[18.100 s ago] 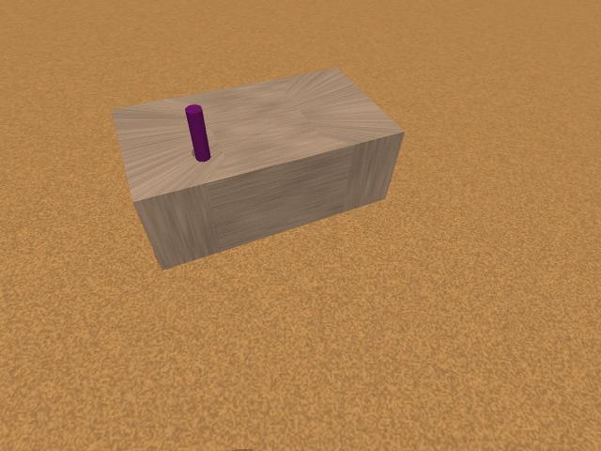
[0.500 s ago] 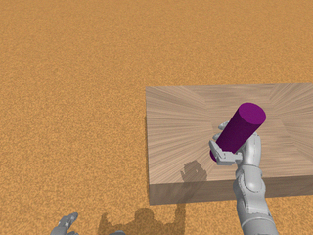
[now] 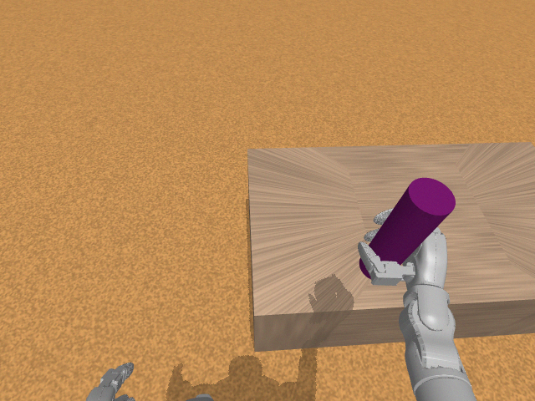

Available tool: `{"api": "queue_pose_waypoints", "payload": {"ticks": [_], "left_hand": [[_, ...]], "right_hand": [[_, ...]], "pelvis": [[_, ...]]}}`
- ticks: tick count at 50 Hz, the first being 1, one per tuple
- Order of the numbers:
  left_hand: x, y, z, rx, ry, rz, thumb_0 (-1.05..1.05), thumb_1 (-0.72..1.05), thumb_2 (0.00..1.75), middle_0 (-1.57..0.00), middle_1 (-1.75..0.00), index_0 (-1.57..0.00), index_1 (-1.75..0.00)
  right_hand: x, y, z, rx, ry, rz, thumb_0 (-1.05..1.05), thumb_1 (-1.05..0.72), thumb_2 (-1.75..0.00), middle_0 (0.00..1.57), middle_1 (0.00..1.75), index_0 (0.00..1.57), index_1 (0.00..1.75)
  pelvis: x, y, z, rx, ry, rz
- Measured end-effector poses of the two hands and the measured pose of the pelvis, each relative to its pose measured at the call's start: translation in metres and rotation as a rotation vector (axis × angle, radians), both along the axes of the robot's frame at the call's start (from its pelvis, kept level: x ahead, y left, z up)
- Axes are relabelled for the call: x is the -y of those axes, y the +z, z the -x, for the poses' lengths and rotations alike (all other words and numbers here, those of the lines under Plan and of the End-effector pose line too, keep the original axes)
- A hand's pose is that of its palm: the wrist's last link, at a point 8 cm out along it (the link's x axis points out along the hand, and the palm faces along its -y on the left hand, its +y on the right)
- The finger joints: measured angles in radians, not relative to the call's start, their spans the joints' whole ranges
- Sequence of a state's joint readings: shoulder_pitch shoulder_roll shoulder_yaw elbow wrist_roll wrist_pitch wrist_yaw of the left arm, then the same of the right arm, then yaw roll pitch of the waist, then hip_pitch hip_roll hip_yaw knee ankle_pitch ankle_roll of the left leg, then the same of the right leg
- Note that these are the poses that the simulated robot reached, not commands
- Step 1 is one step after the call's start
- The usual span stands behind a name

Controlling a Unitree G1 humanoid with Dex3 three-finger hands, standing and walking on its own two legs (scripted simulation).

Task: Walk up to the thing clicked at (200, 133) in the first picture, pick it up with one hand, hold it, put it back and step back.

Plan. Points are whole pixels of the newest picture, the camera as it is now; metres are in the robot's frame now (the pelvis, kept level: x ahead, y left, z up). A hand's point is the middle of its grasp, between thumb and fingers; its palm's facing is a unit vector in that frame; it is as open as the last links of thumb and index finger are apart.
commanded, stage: hold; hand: right
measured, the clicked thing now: (398, 237) +0.33 -0.18 +0.08
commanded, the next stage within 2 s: crouch in 0.20 s
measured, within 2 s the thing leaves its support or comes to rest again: neither
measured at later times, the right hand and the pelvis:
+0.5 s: hand (383, 247) +0.33 -0.18 +0.03, palm faces +0.23 +0.97 -0.01, open 7.7 cm; pelvis -0.01 +0.00 +0.00, yaw +0 degrees
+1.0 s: hand (364, 239) +0.43 -0.20 -0.11, palm faces +0.25 +0.97 -0.02, open 7.7 cm; pelvis -0.04 +0.00 -0.11, yaw +0 degrees
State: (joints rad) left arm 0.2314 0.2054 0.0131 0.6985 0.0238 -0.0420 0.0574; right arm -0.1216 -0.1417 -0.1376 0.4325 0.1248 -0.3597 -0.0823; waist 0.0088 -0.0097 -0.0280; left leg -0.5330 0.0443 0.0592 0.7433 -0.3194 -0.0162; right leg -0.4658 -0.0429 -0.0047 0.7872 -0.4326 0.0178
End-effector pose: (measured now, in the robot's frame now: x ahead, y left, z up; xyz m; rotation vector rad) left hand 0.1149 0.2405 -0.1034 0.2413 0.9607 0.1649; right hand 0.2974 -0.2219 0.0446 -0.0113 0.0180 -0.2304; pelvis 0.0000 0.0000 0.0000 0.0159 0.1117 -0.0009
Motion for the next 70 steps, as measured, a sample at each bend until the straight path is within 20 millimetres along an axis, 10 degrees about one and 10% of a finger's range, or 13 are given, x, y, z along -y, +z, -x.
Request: {"api": "queue_pose_waypoints", "payload": {"ticks": [24, 44, 56, 70], "left_hand": [[0.000, -0.003, 0.004, -0.002, -0.004, -0.005, 0.01, 0.90, 0.90, -0.20, -0.31, -0.20, -0.30], [-0.028, -0.089, 0.067, -0.218, -0.005, -0.077, 0.01, 0.88, 0.91, -0.20, -0.31, -0.20, -0.31], [-0.027, -0.142, 0.125, -0.381, 0.052, -0.044, 0.01, 0.87, 0.92, -0.20, -0.30, -0.20, -0.31], [-0.025, -0.173, 0.133, -0.404, 0.046, -0.065, 0.01, 0.76, 0.85, -0.19, -0.29, -0.19, -0.29]], "right_hand": [[0.001, -0.006, -0.002, 0.001, -0.001, -0.005, -0.01, 0.20, -1.22, 0.82, 1.19, 0.87, 1.21], [0.027, -0.125, -0.075, -0.019, -0.021, 0.009, -0.01, 0.20, -1.23, 0.83, 1.18, 0.88, 1.20], [0.029, -0.170, -0.112, -0.015, -0.025, 0.004, -0.02, 0.20, -1.23, 0.83, 1.17, 0.88, 1.19], [0.040, -0.208, -0.129, -0.018, -0.038, 0.003, -0.02, 0.19, -1.23, 0.83, 1.17, 0.88, 1.19]], "pelvis": [[0.000, -0.003, 0.006, -0.009, -0.001, 0.001], [0.001, -0.087, 0.032, -0.302, 0.003, -0.001], [0.001, -0.133, 0.047, -0.404, 0.008, -0.008], [0.003, -0.168, 0.057, -0.462, 0.010, -0.025]]}}
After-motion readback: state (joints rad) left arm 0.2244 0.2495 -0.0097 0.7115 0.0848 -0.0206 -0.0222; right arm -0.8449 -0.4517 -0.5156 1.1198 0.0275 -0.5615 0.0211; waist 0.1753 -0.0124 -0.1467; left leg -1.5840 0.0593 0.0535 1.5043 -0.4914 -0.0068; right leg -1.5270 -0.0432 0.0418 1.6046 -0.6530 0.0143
